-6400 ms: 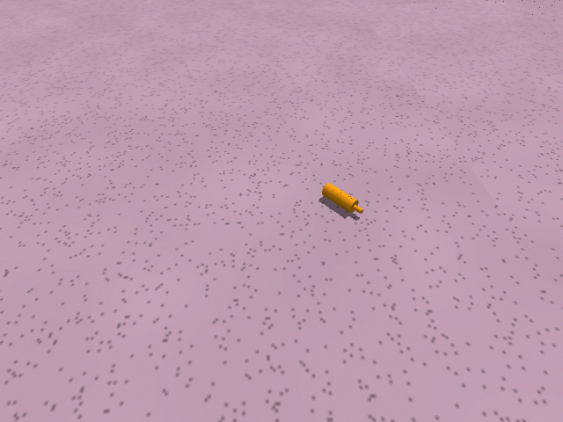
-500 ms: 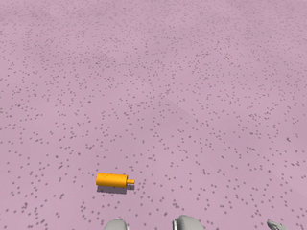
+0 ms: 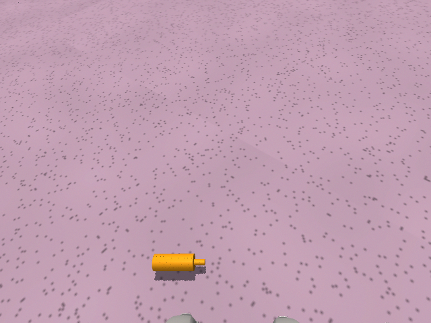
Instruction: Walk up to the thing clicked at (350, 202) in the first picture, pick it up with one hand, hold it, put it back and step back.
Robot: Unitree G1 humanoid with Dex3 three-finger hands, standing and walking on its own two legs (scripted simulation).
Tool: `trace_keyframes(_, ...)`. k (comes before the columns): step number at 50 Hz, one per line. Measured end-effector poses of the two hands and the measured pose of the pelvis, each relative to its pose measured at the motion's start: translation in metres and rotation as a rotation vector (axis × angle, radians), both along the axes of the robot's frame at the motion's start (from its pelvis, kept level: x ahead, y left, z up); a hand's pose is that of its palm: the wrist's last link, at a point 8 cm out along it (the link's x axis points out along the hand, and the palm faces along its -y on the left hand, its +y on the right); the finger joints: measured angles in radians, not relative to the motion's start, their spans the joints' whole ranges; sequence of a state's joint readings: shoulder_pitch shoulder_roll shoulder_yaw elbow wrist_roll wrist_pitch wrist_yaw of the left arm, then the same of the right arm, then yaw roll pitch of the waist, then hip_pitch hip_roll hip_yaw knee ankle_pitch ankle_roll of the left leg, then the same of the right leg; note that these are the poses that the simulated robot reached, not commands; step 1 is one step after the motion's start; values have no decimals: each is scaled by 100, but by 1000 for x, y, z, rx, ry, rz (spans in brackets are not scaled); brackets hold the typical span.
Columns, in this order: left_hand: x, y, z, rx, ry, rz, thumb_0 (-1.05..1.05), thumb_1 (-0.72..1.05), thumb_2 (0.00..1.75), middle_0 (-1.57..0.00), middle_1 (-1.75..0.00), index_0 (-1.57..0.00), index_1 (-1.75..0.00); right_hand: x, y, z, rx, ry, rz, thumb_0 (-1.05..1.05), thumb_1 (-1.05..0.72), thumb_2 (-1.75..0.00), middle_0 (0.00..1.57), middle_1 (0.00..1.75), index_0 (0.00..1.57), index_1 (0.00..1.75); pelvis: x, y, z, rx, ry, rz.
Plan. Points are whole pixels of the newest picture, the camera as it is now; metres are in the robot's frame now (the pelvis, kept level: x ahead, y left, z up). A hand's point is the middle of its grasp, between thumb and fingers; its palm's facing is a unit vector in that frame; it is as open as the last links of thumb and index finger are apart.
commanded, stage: walk up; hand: left
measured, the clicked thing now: (179, 262) +0.45 +0.25 -0.70
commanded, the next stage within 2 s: stand in 0.50 s
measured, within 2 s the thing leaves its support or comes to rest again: neither
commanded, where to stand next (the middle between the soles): +0.05 +0.00 m, yaw +1 degrees
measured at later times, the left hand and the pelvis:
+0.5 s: hand out of the picture +0.05 +0.23 -0.15, palm faces -0.02 -0.95 -0.30, open 7.3 cm; pelvis -0.01 -0.02 +0.01, yaw +1 degrees
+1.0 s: hand out of the picture +0.09 +0.23 -0.09, palm faces +0.02 -0.93 -0.36, open 7.3 cm; pelvis -0.01 -0.03 +0.05, yaw +1 degrees
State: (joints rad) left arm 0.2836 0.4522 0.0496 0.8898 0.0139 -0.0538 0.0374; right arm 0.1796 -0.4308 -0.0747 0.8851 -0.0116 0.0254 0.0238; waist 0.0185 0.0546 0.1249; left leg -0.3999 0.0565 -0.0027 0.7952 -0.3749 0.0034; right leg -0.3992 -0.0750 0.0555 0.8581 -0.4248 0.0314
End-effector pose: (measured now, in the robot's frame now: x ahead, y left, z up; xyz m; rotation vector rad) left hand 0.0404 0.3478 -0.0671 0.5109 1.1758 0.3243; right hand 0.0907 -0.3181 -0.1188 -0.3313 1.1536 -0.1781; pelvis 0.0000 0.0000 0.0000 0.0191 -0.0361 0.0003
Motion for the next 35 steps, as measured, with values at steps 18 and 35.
trace_keyframes(18, 14, -46, -40, -196, -9, 5, 0, 91, 90, -21, -30, -21, -30, -24, -38, 30, -161, 8, -17, 0, -90, -90, 20, 30, 21, 30, -10, -22, 0, -8, -8, 2)
trace_keyframes(35, 22, -77, -22, -249, -30, 5, 0, 91, 90, -21, -30, -21, -30, -25, -6, 41, -25, 20, 1, 1, -90, -90, 20, 29, 20, 30, -5, -23, 30, -19, -32, 15)
